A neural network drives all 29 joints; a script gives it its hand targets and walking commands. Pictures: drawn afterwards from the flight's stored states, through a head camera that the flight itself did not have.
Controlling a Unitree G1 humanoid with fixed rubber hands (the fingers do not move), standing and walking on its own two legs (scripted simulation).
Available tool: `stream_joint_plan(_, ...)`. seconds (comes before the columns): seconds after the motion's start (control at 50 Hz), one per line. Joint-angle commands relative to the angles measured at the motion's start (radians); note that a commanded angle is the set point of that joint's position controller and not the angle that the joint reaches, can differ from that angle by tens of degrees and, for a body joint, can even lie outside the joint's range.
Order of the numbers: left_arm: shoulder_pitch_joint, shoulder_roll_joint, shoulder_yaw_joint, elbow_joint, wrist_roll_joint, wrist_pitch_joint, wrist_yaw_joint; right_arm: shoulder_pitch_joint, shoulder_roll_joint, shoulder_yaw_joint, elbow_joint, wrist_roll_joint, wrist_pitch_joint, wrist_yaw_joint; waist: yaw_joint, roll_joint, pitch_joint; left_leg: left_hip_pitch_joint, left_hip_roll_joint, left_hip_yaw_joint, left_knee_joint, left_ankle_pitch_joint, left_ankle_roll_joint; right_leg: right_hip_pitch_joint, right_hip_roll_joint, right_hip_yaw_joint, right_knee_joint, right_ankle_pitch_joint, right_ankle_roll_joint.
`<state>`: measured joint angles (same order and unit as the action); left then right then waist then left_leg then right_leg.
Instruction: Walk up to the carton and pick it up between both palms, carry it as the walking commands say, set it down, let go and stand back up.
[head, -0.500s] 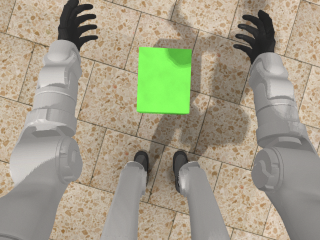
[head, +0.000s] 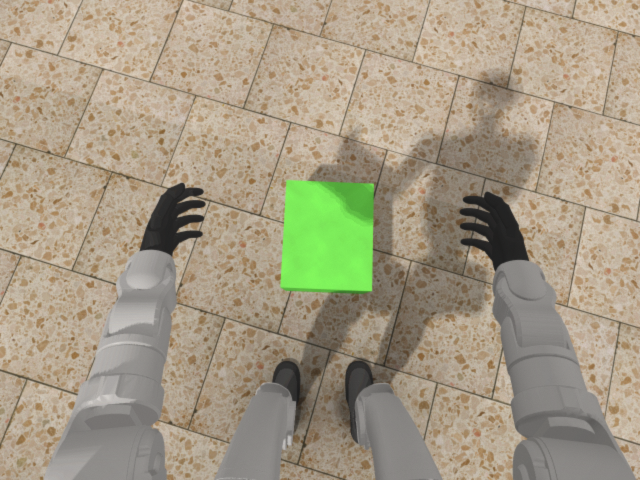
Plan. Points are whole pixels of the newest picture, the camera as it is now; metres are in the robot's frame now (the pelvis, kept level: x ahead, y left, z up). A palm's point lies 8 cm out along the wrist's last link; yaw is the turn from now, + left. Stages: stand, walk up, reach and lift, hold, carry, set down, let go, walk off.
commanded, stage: let go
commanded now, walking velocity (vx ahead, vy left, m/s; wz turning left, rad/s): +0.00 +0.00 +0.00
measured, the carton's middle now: (327, 240) +0.48 -0.01 -0.63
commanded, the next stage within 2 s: stand in 0.92 s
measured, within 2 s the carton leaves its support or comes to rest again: neither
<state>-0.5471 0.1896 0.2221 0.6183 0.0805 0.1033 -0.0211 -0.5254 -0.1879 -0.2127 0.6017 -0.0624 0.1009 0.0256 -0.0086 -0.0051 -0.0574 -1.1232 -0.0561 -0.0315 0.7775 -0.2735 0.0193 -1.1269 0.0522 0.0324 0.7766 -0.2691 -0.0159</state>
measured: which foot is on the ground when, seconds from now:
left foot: down 0.00-1.00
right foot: down 0.00-1.00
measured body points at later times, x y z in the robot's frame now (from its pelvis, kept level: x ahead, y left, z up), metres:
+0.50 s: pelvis +0.04 +0.00 +0.05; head +0.09 +0.00 +0.50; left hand +0.22 +0.23 -0.02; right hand +0.22 -0.23 -0.03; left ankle +0.02 +0.10 -0.68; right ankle +0.02 -0.10 -0.68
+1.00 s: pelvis +0.04 +0.01 +0.05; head +0.04 +0.01 +0.50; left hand +0.21 +0.26 -0.03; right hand +0.20 -0.24 -0.03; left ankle +0.02 +0.10 -0.68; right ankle +0.02 -0.10 -0.68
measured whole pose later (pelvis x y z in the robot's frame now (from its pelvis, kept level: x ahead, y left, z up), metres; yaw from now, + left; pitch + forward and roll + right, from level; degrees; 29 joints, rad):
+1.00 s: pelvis +0.04 +0.01 +0.05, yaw +0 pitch -3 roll +0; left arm 0.21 0.25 0.03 0.53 0.04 0.09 -0.01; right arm 0.20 -0.25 -0.03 0.53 -0.04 0.11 0.01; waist 0.00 0.00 0.05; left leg -0.15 -0.05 -0.04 0.50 -0.30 0.04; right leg -0.15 0.05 0.05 0.49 -0.29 -0.01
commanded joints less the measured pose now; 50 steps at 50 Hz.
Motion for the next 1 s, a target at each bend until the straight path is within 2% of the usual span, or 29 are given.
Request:
stream_joint_plan(0.0,0.002,0.09,-0.008,-0.101,-0.013,-0.044,-0.007,0.015,-0.076,0.014,-0.084,0.022,-0.038,0.01,0.005,0.008,-0.772,0.538,0.027,-0.031,-0.049,0.485,-0.03,0.567,-0.03,0.04,-0.047,0.476,0.037)
stream_joint_plan(0.1,0.199,0.06,-0.048,-0.057,-0.031,-0.082,-0.014,0.212,-0.063,0.047,-0.042,0.034,-0.078,0.016,0.003,0.007,-0.528,0.585,0.038,-0.038,-0.146,0.33,-0.033,0.626,-0.043,0.044,-0.145,0.341,0.029)
stream_joint_plan(0.22,0.388,0.068,-0.092,-0.109,-0.048,-0.112,-0.016,0.401,-0.073,0.09,-0.113,0.046,-0.108,0.016,0.0,0.007,-0.354,0.713,0.039,-0.031,-0.235,0.226,-0.028,0.773,-0.045,0.035,-0.238,0.259,0.029)
stream_joint_plan(0.3,0.529,0.074,-0.113,-0.184,-0.061,-0.111,-0.019,0.528,-0.081,0.126,-0.185,0.057,-0.107,0.016,0.003,0.004,-0.248,0.82,0.034,-0.022,-0.291,0.21,-0.024,0.873,-0.038,0.018,-0.293,0.246,0.031)
stream_joint_plan(0.44,0.718,0.089,-0.146,-0.277,-0.067,-0.08,-0.033,0.707,-0.093,0.125,-0.254,0.055,-0.079,0.031,0.006,0.015,-0.062,0.95,0.029,-0.014,-0.368,0.247,-0.022,0.986,-0.026,0.002,-0.372,0.244,0.028)
stream_joint_plan(0.6,0.715,0.097,-0.167,-0.297,-0.085,-0.007,-0.048,0.691,-0.106,0.13,-0.275,0.051,-0.006,0.055,0.008,0.004,0.108,0.983,0.036,-0.004,-0.405,0.145,-0.029,1.017,-0.025,0.0,-0.398,0.125,0.016)
stream_joint_plan(0.74,0.737,0.108,-0.163,-0.293,-0.065,0.029,-0.046,0.703,-0.119,0.131,-0.267,0.048,0.03,0.056,0.006,0.013,0.122,1.025,0.034,-0.005,-0.397,0.203,-0.027,1.04,-0.023,-0.003,-0.388,0.17,0.013)
stream_joint_plan(0.86,0.734,0.121,-0.161,-0.294,-0.065,0.023,-0.039,0.701,-0.125,0.138,-0.288,0.053,0.053,0.044,0.0,0.019,0.085,1.039,0.039,-0.012,-0.374,0.255,-0.026,1.045,-0.02,0.0,-0.368,0.208,0.019)
stream_joint_plan(0.9,0.729,0.123,-0.166,-0.287,-0.077,0.015,-0.03,0.701,-0.132,0.145,-0.292,0.052,0.074,0.032,0.01,0.026,0.074,1.043,0.044,-0.006,-0.361,0.265,-0.029,1.031,-0.014,0.003,-0.355,0.194,0.018)
stream_joint_plan(0.92,0.71,0.237,-0.128,-0.161,-0.047,-0.02,0.013,0.659,-0.229,0.128,-0.152,0.027,0.013,-0.02,0.027,-0.015,0.086,0.9,0.085,-0.052,-0.356,0.142,-0.041,0.945,-0.071,0.027,-0.358,0.118,0.036)
stream_joint_plan(0.94,0.732,0.249,-0.129,-0.145,-0.038,-0.04,0.029,0.674,-0.231,0.123,-0.139,0.017,-0.019,-0.038,0.023,-0.006,0.079,0.92,0.088,-0.062,-0.363,0.079,-0.032,0.931,-0.083,0.055,-0.366,0.067,0.029)
stream_joint_plan(0.98,0.717,0.236,-0.136,-0.117,-0.03,-0.063,0.035,0.664,-0.232,0.128,-0.096,0.01,-0.058,-0.042,0.014,0.013,0.084,0.904,0.099,-0.091,-0.383,-0.014,-0.021,0.896,-0.088,0.074,-0.374,-0.013,0.021)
